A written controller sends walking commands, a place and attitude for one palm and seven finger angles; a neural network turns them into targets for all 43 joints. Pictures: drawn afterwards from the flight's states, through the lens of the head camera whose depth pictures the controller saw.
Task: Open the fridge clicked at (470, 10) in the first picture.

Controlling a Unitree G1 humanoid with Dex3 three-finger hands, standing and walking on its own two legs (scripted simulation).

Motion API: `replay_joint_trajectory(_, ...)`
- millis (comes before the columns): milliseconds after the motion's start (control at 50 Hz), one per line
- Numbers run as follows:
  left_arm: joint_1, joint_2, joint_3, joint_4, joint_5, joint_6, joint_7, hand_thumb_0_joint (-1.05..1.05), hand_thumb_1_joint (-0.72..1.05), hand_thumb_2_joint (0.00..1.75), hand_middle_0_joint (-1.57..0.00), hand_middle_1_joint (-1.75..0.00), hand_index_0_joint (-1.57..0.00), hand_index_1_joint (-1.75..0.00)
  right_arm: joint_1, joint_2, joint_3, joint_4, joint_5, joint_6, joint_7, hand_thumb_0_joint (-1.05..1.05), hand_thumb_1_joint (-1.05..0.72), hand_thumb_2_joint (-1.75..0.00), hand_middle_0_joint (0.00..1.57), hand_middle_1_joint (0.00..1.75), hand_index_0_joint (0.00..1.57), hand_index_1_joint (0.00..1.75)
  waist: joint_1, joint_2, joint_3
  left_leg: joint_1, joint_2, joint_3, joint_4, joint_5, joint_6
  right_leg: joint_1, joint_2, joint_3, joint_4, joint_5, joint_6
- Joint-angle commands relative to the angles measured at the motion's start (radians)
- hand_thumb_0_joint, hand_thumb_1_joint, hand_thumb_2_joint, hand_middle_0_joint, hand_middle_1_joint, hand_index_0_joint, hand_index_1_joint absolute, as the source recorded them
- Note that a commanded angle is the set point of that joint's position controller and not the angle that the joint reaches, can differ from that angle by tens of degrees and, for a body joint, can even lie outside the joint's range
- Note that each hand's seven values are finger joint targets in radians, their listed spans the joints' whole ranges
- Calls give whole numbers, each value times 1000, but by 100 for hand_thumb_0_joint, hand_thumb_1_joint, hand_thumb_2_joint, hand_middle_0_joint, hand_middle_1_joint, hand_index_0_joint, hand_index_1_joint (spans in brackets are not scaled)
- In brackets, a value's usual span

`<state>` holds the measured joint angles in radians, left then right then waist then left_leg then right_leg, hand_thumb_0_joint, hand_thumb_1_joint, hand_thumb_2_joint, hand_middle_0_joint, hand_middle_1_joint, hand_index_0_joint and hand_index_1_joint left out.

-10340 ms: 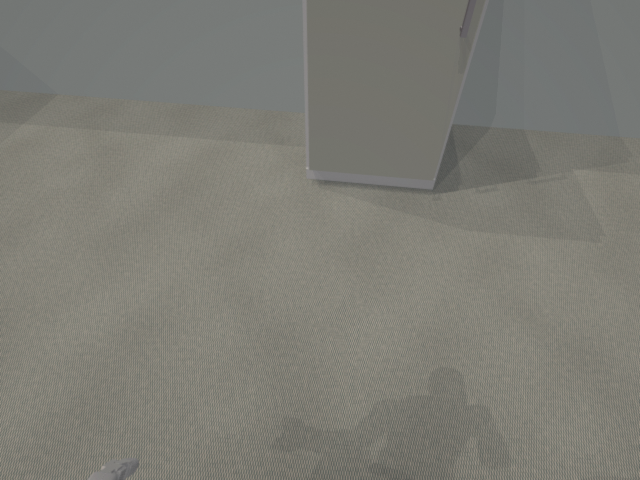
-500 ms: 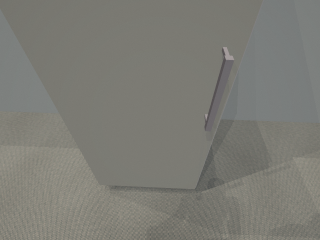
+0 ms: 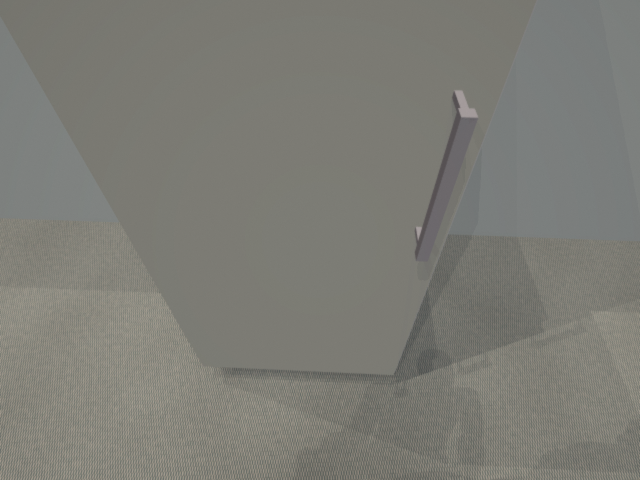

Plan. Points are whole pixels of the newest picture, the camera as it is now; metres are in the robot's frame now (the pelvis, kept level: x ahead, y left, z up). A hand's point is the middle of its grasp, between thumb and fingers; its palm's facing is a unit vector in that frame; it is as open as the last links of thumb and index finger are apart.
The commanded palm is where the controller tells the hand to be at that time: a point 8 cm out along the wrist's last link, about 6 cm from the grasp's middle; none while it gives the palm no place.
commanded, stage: raise the hand to about handle height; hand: right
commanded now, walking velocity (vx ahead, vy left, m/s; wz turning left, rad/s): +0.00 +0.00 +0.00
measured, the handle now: (437, 187) +0.49 -0.14 +0.10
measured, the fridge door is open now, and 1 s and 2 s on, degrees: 0 0 0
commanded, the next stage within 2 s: none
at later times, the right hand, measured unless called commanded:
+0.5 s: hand out of the picture +0.13 -0.20 -0.03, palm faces +0.14 +0.99 -0.06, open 9.3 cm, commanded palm +0.13 -0.25 +0.00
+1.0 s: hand (563, 425) +0.19 -0.24 +0.04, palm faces +0.08 +0.99 -0.07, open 12.3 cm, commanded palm +0.16 -0.29 +0.06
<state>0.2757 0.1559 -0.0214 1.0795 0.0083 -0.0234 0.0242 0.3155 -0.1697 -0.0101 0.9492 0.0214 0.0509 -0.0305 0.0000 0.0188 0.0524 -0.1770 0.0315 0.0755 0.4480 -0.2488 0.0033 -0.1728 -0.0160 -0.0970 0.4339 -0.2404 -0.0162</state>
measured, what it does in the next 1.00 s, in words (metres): stands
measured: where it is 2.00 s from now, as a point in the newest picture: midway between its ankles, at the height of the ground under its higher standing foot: outside the picture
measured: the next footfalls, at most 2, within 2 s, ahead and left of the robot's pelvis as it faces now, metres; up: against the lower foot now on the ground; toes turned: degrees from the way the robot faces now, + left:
none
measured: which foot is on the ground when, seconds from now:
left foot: down 0.00-1.00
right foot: down 0.00-1.00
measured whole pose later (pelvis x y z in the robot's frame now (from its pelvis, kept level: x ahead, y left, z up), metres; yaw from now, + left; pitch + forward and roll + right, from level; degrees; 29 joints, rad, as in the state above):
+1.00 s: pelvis -0.02 +0.00 -0.04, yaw -2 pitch +4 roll +2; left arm 0.26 0.29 -0.01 0.66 -0.04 -0.35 0.10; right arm 0.32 -0.33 -0.30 -0.04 0.34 -0.22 0.32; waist -0.01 0.00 -0.02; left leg -0.48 0.03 0.12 0.82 -0.40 0.01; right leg -0.52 -0.04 -0.03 0.86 -0.40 -0.01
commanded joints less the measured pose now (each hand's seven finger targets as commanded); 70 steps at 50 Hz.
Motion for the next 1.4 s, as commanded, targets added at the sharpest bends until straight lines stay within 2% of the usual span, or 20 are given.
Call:
replay_joint_trajectory(0, -82, 155, 7, -320, -48, -281, 57, 0, 90, 90, -20, -30, -20, -30, 78, 46, 50, -811, 110, -71, -65, 0, -83, -87, 21, 34, 21, 34, 38, -106, -156, -170, -21, 8, 91, -16, 19, 72, -56, 73, -65, 265, 23)
replay_joint_trajectory(20, -73, 216, 33, -395, -59, -308, 48, 0, 90, 90, -20, -30, -20, -30, -90, 22, 44, -1010, 150, -102, -61, 0, -81, -86, 21, 36, 21, 36, 63, -29, -17, -179, -7, 24, 50, -10, 13, -46, -34, 117, -38, 78, -2)
replay_joint_trajectory(40, -89, 210, 39, -424, -54, -333, 53, 0, 90, 90, -20, -30, -20, -30, -41, 7, 16, -966, 137, -132, -53, 0, -78, -85, 21, 37, 21, 37, 73, 57, 70, -219, -6, 25, 36, -52, 14, -120, -21, 117, -2, -16, -14)
replay_joint_trajectory(60, -45, 236, 66, -430, -33, -350, 42, 0, 90, 90, -20, -30, -20, -30, -13, -75, -66, -981, 138, -187, -37, 0, -76, -84, 21, 39, 21, 39, 62, 106, -68, -242, -3, 22, 65, -73, 11, -130, -3, 118, 66, -23, -14)
replay_joint_trajectory(80, -57, 229, 83, -458, -21, -362, 34, 0, 90, 90, -20, -30, -20, -30, 62, -72, -83, -989, 142, -245, -3, 0, -74, -83, 21, 40, 21, 40, 25, 114, -136, -255, -5, 17, 113, -62, 11, -160, 2, 111, 123, 12, -8)
replay_joint_trajectory(120, -89, 208, 98, -495, -10, -372, 7, 0, 90, 90, -20, -30, -20, -30, 286, -13, -112, -828, 182, -358, 93, 0, -69, -81, 22, 43, 22, 43, -26, 196, -110, -337, -6, 14, 224, -36, 13, -319, 9, 98, 244, 25, 10)
replay_joint_trajectory(140, -85, 204, 109, -513, -17, -367, -13, 0, 90, 90, -20, -30, -20, -30, 389, -36, -173, -779, 201, -429, 154, 0, -67, -80, 22, 45, 22, 45, -67, 149, -132, -320, 0, -8, 283, 21, 27, -371, 20, 89, 298, 54, 20)
replay_joint_trajectory(200, -144, 218, 126, -583, -5, -364, -52, 0, 90, 90, -20, -30, -20, -30, 338, -131, -257, -837, 238, -633, 344, 0, -60, -77, 22, 50, 22, 50, -70, 68, -233, -397, 14, -69, 467, 92, 34, -540, 38, 73, 487, 29, 31)
replay_joint_trajectory(240, -158, 222, 133, -646, -17, -344, -52, 0, 90, 90, -20, -30, -20, -30, 333, -193, -310, -912, 251, -595, 383, 0, -55, -75, 22, 53, 22, 53, -96, -13, -279, -393, 10, -108, 472, 7, 37, -574, 48, 49, 513, -5, 19)
replay_joint_trajectory(300, -155, 218, 112, -732, -34, -323, -23, 0, 90, 90, -20, -30, -20, -30, 149, -198, -293, -1135, 311, -503, 364, 0, -48, -72, 23, 57, 23, 57, -47, -46, -269, -468, 7, -135, 395, -284, 14, -585, 42, 60, 519, -157, 6)
replay_joint_trajectory(340, -120, 219, 103, -724, -28, -327, 8, 0, 90, 90, -20, -30, -20, -30, -8, -239, -297, -1324, 308, -523, 325, 0, -43, -70, 23, 60, 23, 60, 1, -6, -313, -481, -6, -152, 390, -234, 2, -548, 23, 90, 560, -112, -9)
replay_joint_trajectory(360, -108, 223, 103, -716, -27, -330, 20, 0, 90, 90, -20, -30, -20, -30, -38, -255, -296, -1381, 294, -537, 313, 0, -41, -69, 24, 62, 24, 62, 7, -59, -342, -477, -10, -147, 399, -183, 6, -513, 13, 98, 565, -84, -11)
replay_joint_trajectory(400, -87, 222, 86, -675, -29, -339, 34, 0, 90, 90, -20, -30, -20, -30, -69, -241, -259, -1390, 288, -547, 315, 0, -36, -67, 24, 64, 24, 64, 32, -128, -324, -483, -22, -121, 413, -111, 12, -484, 7, 115, 567, -56, -11)
replay_joint_trajectory(460, -85, 228, 72, -619, -39, -354, 57, 0, 90, 90, -20, -30, -20, -30, -96, -237, -235, -1279, 289, -510, 353, 0, -29, -64, 24, 69, 24, 69, 60, -69, -258, -497, -27, -125, 377, -158, 3, -512, 0, 129, 562, -97, -7)
replay_joint_trajectory(540, -118, 229, 56, -615, -48, -358, 76, 0, 90, 90, -20, -30, -20, -30, -50, -295, -304, -1202, 305, -384, 392, 0, -20, -60, 25, 75, 25, 75, 15, -100, -274, -412, -16, -125, 305, -241, 4, -472, 10, 132, 481, -121, -3)
replay_joint_trajectory(640, -137, 210, 48, -618, -44, -358, 80, 0, 90, 90, -20, -30, -20, -30, 18, -312, -403, -1169, 345, -305, 362, 0, -8, -55, 26, 82, 26, 82, -35, -13, -311, -294, -7, -102, 268, -172, -3, -419, 13, 138, 401, -53, 8)
replay_joint_trajectory(920, -99, 250, 51, -588, -53, -395, 79, 0, 90, 90, -20, -30, -20, -30, -97, -344, -399, -1219, 333, -351, 342, 0, 24, -41, 28, 103, 28, 103, -26, -99, -242, -246, -32, -25, 235, -41, 6, -249, 8, 135, 253, 0, 12)
replay_joint_trajectory(1060, -111, 250, 38, -579, -59, -376, 88, 0, 90, 90, -20, -30, -20, -30, -202, -377, -412, -1199, 332, -286, 359, 0, 41, -34, 29, 114, 29, 114, -35, -143, -229, -166, -39, -4, 192, 57, 11, -164, 5, 136, 186, 81, 17)
replay_joint_trajectory(1140, -119, 254, 28, -571, -62, -361, 97, 0, 90, 90, -20, -30, -20, -30, -273, -401, -431, -1120, 342, -228, 384, 0, 50, -30, 30, 120, 30, 120, -35, -104, -188, -136, -44, -7, 144, 64, 11, -143, 5, 134, 152, 72, 14)
replay_joint_trajectory(1380, -153, 244, 5, -562, -74, -324, 112, 0, 90, 90, -20, -30, -20, -30, -524, -476, -464, -1028, 342, -130, 439, 0, 50, -30, 30, 120, 30, 120, -40, -97, -201, -51, -42, -11, 53, 123, 12, -42, 5, 128, 65, 118, 10)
